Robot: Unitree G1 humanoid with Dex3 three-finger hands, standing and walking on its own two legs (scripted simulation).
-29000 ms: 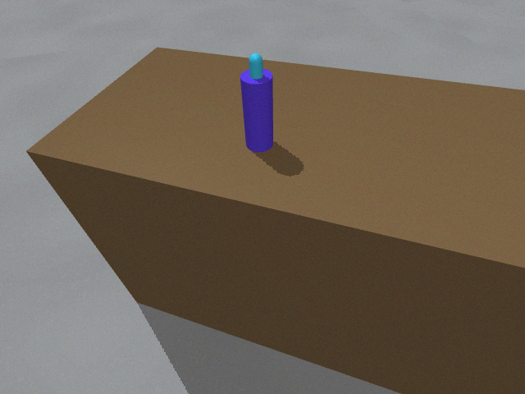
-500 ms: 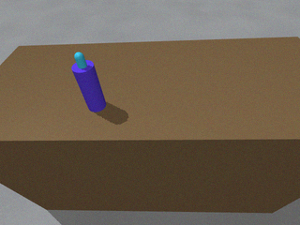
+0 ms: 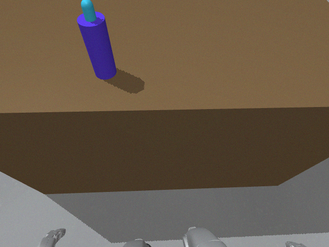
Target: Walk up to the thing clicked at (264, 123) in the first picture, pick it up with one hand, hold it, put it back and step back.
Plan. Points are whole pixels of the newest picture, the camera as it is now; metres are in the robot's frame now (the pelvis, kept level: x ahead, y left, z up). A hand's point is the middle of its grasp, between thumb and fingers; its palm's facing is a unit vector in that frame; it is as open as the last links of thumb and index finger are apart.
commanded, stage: step back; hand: left
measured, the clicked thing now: (97, 41) +0.57 +0.18 +0.13
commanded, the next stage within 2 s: none
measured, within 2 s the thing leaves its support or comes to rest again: neither
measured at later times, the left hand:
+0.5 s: hand out of the picture +0.01 +0.27 -0.15, palm faces +0.04 -0.92 -0.40, open 7.3 cm
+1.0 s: hand out of the picture -0.21 +0.22 -0.14, palm faces -0.02 -0.91 -0.41, open 7.3 cm
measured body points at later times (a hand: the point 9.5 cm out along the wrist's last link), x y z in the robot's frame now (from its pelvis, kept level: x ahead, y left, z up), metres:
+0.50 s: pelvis -0.12 +0.00 -0.01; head -0.06 +0.00 +0.43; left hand +0.01 +0.31 -0.12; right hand -0.01 -0.32 -0.13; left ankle -0.13 +0.11 -0.74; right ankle -0.05 -0.13 -0.73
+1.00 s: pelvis -0.27 -0.05 -0.01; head -0.24 -0.07 +0.44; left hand -0.21 +0.27 -0.12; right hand -0.15 -0.37 -0.13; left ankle -0.20 +0.10 -0.68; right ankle -0.28 -0.16 -0.73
